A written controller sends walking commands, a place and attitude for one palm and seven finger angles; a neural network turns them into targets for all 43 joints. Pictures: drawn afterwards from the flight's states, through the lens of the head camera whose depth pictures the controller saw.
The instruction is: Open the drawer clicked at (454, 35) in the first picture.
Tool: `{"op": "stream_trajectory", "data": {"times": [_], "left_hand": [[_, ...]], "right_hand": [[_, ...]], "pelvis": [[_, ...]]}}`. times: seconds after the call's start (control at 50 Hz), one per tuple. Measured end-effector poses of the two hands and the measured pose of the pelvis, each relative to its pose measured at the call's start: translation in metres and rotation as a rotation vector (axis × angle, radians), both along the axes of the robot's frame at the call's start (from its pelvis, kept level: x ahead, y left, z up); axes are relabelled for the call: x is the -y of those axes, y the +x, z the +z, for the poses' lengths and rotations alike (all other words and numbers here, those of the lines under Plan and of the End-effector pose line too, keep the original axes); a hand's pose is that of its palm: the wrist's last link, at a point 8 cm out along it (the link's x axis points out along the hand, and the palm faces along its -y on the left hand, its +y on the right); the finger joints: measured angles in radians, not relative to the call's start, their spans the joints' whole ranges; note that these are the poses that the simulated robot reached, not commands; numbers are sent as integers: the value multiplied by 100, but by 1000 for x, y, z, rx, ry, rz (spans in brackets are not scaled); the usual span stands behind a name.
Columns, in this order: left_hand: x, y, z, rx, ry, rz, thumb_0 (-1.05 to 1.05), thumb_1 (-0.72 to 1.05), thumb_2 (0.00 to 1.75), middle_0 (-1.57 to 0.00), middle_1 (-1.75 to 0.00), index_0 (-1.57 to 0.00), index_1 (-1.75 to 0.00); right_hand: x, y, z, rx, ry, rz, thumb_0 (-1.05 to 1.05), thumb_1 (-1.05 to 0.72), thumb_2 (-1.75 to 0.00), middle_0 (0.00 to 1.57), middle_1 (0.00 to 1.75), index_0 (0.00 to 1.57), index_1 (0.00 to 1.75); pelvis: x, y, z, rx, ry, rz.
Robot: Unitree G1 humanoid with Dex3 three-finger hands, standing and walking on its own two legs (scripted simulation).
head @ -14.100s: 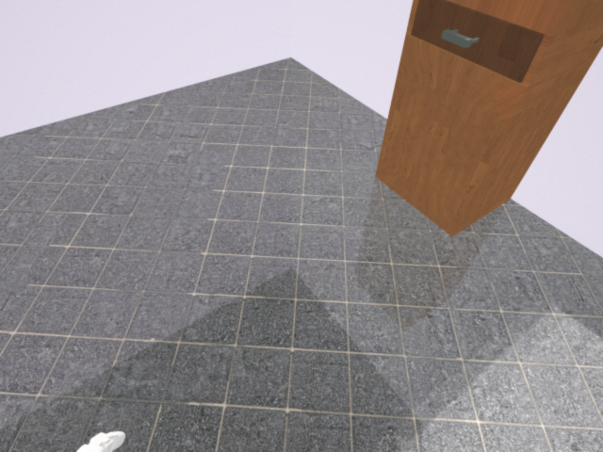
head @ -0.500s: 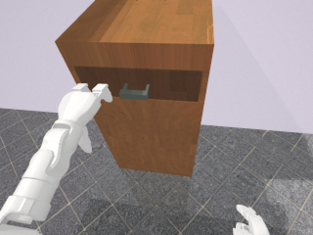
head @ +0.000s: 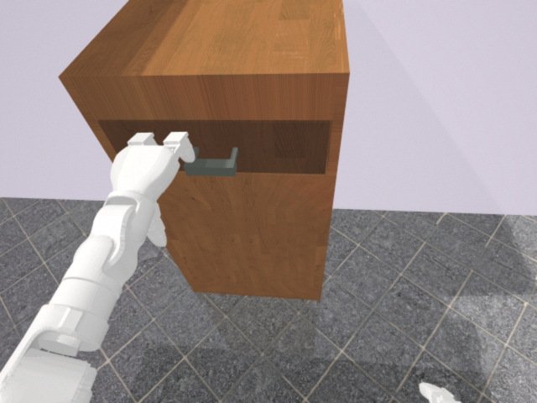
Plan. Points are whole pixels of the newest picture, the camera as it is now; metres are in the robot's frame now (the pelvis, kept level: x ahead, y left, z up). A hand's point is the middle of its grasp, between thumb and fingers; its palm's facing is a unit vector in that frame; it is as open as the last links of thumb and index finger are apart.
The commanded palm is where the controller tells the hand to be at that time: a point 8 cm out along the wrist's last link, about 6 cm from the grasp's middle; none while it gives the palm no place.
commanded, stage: move the hooked fingers above the handle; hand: left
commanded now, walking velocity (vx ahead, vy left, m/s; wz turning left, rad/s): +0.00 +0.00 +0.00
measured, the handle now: (212, 159) +0.55 +0.17 +0.02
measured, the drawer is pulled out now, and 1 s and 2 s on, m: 0.00 0.00 0.00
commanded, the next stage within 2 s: none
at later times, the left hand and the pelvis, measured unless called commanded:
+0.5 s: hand (183, 168) +0.47 +0.20 +0.07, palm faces -0.07 +0.00 -1.00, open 13.8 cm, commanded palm +0.46 +0.18 +0.14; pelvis +0.01 -0.01 -0.01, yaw +0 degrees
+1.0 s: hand (185, 168) +0.48 +0.20 +0.06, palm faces -0.14 -0.01 -0.99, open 13.8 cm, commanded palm +0.47 +0.19 +0.13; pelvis +0.01 +0.00 -0.01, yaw -2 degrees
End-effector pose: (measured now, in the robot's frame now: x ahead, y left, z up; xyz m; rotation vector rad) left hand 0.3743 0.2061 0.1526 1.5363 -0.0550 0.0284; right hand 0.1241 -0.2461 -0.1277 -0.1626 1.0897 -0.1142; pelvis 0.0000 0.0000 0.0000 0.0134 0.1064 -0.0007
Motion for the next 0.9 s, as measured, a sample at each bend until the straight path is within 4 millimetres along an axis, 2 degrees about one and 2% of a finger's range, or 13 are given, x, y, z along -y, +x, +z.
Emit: {"op": "stream_trajectory", "data": {"times": [0.08, 0.14, 0.28, 0.34, 0.42, 0.52, 0.64, 0.72, 0.82, 0.9], "left_hand": [[3, 13, -11, -74, 17, 34, 0, -49, 30, -32, -120, -32, -120], [13, 21, -17, -116, 22, 2, 0, -49, 30, -32, -120, -32, -120], [39, 46, -16, -88, -8, -99, 0, -49, 30, -32, -120, -32, -120], [35, 59, -15, -61, -8, -65, 0, -49, 30, -32, -120, -32, -120], [20, 74, -18, -67, 22, 24, 1, -49, 30, -32, -120, -32, -120], [13, 81, -27, -135, 35, 60, 0, -48, 30, -32, -120, -32, -120], [43, 87, -35, -158, 3, -78, 0, -48, 30, -32, -120, -32, -120], [57, 98, -28, -73, -34, -127, 0, -49, 30, -32, -120, -32, -120], [46, 109, -16, 14, -13, -37, 1, -48, 30, -34, -122, -32, -120], [31, 107, -24, -62, 39, 76, 1, -48, 30, -36, -124, -32, -121]], "right_hand": [[-2, 3, -1, -3, 5, -2, 1, -91, -90, 20, 30, 20, 30], [-2, 3, 0, 0, -3, -8, 1, -91, -90, 20, 30, 20, 30], [5, -8, -3, -24, -27, -39, 1, -91, -89, 21, 30, 21, 30], [10, -19, -5, -53, -33, -59, 1, -91, -89, 21, 30, 21, 30], [16, -38, -9, -106, -38, -86, 1, -91, -89, 20, 30, 21, 30], [23, -61, -11, -177, -51, -115, 1, -91, -89, 21, 30, 21, 30], [30, -79, -10, -223, -81, -134, 1, -91, -89, 20, 30, 21, 30], [31, -87, -8, -217, -92, -161, 1, -91, -89, 20, 30, 20, 30], [25, -94, -11, -213, -67, -186, 1, -91, -90, 20, 30, 20, 30], [18, -96, -14, -217, -37, -193, 1, -91, -89, 20, 30, 20, 30]], "pelvis": [[1, 1, -1, -6, 0, 8], [1, 2, -1, -11, 0, 13], [3, 6, -4, -34, 2, 5], [5, 7, -5, -52, 3, -3], [6, 9, -6, -77, 2, -9], [7, 12, -6, -94, -1, -3], [5, 13, -8, -100, -6, 9], [4, 12, -10, -120, -5, -6], [2, 10, -11, -137, -3, -30], [1, 9, -10, -135, -2, -38]]}}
